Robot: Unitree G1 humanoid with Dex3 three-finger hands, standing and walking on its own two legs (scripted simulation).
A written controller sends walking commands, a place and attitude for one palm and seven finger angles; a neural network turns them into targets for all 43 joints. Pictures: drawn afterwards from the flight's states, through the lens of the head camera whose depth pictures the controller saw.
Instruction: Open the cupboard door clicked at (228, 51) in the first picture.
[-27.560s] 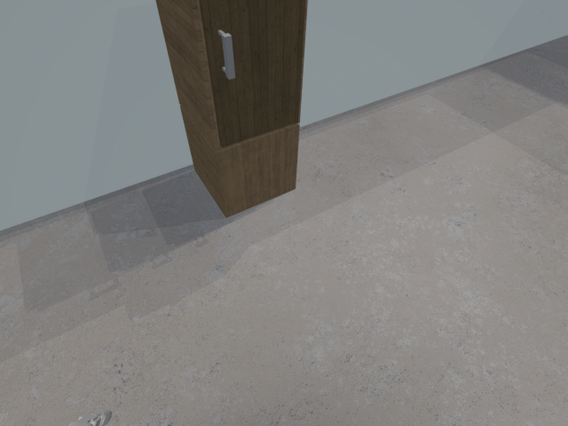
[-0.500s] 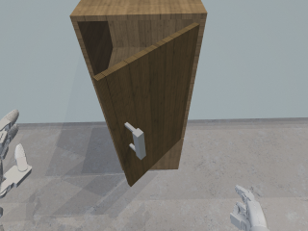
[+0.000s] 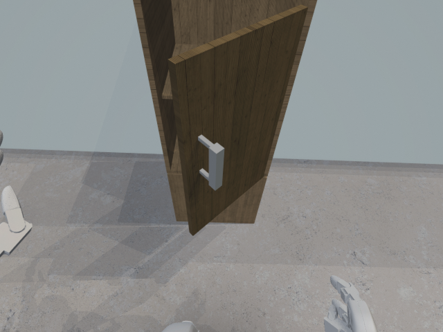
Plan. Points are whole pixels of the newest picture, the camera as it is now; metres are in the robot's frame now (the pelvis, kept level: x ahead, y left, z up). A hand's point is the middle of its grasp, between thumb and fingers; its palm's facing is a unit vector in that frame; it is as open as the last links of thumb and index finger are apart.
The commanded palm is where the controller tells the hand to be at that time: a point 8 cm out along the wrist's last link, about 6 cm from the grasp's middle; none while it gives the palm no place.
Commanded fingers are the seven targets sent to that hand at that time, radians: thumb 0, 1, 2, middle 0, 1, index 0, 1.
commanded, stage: step back with the hand held close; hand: left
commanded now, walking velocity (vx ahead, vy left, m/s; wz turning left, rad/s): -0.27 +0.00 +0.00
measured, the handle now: (209, 162) +0.45 +0.07 +0.02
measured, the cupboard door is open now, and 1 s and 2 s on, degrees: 45 45 45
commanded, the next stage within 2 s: stop stepping back and stand still in 0.66 s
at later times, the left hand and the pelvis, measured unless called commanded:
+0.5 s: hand (35, 276) +0.15 +0.22 +0.17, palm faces +0.28 -0.81 -0.52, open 7.5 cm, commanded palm +0.08 +0.27 +0.19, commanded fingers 0.00 0.90 0.90 -0.20 -0.30 -0.20 -0.30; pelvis -0.07 -0.02 +0.01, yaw -2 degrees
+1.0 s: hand out of the picture +0.00 +0.25 +0.18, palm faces +0.47 -0.79 -0.40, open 7.5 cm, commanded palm -0.05 +0.29 +0.19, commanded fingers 0.00 0.90 0.90 -0.20 -0.30 -0.20 -0.30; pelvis -0.19 -0.01 +0.01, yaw +1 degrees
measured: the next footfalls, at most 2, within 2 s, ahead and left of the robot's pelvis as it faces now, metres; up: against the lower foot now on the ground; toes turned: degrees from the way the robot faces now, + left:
right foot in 0.34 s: -0.17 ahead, -0.11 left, +0.00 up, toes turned -1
left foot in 1.00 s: -0.15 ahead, +0.09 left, +0.00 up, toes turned +1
